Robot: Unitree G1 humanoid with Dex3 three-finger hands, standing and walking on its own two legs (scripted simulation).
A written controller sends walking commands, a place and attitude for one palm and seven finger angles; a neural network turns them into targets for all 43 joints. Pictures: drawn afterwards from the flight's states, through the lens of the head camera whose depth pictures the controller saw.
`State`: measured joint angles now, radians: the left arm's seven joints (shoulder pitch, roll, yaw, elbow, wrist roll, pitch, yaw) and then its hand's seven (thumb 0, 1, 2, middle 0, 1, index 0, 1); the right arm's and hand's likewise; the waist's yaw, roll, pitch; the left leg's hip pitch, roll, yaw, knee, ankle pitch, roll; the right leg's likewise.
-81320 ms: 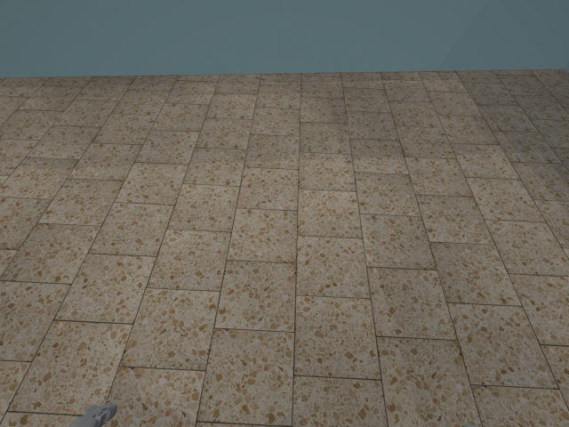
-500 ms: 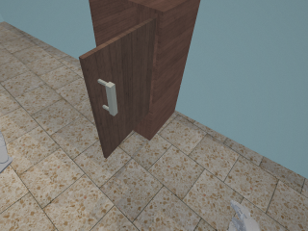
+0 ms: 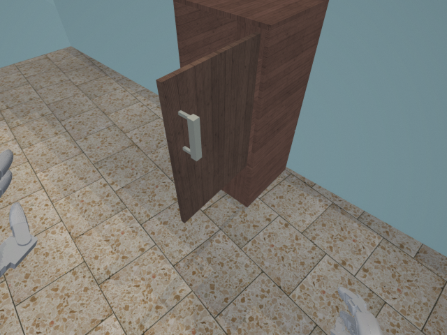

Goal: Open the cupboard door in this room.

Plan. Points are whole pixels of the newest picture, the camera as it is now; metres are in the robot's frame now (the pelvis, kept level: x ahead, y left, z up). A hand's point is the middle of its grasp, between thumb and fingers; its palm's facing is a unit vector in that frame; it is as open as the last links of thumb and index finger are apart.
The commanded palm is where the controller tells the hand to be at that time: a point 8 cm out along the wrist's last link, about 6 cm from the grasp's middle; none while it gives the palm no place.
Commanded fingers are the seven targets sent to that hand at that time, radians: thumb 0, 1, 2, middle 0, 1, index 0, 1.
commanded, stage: stop stepping back and stand still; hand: left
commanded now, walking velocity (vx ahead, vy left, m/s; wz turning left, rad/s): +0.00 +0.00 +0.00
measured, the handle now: (189, 135) +0.61 +0.14 +0.00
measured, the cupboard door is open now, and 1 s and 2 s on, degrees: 92 92 92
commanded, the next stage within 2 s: let the arm hang, fingers relaxed in 0.62 s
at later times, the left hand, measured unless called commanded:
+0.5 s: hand (9, 238) +0.20 +0.29 +0.16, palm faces +0.38 -0.78 -0.49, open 7.4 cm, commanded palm +0.13 +0.34 +0.18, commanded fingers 0.00 0.90 0.90 -0.20 -0.30 -0.20 -0.30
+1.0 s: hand out of the picture +0.06 +0.20 -0.16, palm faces -0.05 -0.98 -0.20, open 7.4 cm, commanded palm none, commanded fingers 0.00 0.90 0.90 -0.20 -0.30 -0.20 -0.30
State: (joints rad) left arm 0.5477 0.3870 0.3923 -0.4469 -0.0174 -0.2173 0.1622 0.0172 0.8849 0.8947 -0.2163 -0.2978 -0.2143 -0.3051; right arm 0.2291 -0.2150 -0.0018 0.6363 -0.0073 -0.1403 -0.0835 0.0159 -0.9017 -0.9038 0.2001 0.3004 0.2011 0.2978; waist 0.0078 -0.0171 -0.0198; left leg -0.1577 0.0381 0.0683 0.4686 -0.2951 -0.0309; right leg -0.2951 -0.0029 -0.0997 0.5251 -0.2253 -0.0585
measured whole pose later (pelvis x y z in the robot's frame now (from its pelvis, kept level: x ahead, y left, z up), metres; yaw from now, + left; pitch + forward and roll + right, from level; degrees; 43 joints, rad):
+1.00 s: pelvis -0.03 +0.02 -0.01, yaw +1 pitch +0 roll +1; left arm 0.26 0.19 -0.02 0.77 0.03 0.06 -0.01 0.02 0.90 0.89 -0.20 -0.29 -0.20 -0.30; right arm 0.19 -0.26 0.00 0.87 -0.03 0.01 0.01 0.01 -0.90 -0.90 0.20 0.30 0.20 0.30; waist -0.03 -0.01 0.07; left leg -0.25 -0.01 0.06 0.55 -0.30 0.01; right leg -0.37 -0.05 -0.10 0.58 -0.21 -0.03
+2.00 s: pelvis +0.01 +0.02 +0.01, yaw +2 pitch -1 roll +0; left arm 0.25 0.14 0.01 1.15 0.01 -0.01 0.03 0.01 0.91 0.89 -0.20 -0.30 -0.20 -0.30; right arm 0.29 -0.14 0.00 1.13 -0.02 0.00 -0.03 0.00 -0.91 -0.90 0.20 0.30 0.20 0.30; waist 0.00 0.02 0.05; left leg -0.11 0.02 0.04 0.38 -0.26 -0.01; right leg -0.22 -0.02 -0.12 0.39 -0.17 -0.03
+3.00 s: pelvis +0.03 +0.02 +0.01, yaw +2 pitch -1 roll +0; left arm 0.19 0.19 0.01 1.15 0.01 -0.02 0.02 0.01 0.91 0.89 -0.20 -0.30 -0.20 -0.30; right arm 0.23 -0.19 0.01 1.13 -0.02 0.00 -0.03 0.01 -0.91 -0.90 0.20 0.30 0.20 0.30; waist 0.00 0.02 0.05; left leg -0.06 0.03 0.04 0.33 -0.26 -0.01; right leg -0.17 -0.01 -0.13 0.35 -0.18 -0.03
